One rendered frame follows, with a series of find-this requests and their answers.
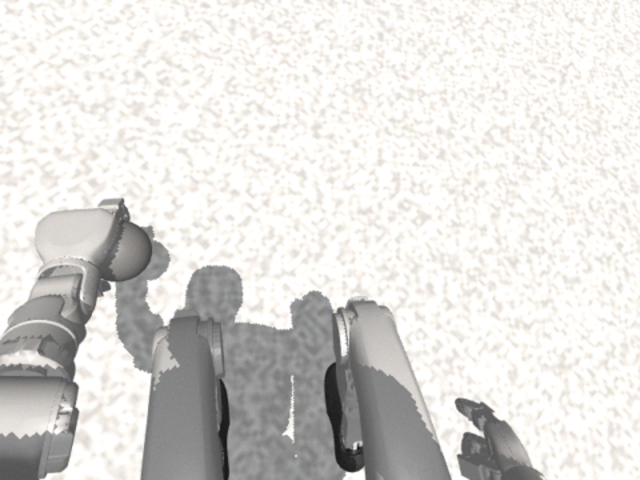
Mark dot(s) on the ball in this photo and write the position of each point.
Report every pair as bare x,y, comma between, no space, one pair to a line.
130,255

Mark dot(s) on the right robot foot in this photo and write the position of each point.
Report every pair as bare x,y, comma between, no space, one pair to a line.
348,460

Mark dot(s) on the left robot hand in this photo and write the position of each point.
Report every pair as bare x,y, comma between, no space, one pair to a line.
85,234

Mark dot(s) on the right robot hand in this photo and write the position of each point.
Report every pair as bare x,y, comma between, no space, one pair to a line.
488,458

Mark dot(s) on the left robot arm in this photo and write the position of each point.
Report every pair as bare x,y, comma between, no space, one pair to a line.
38,417

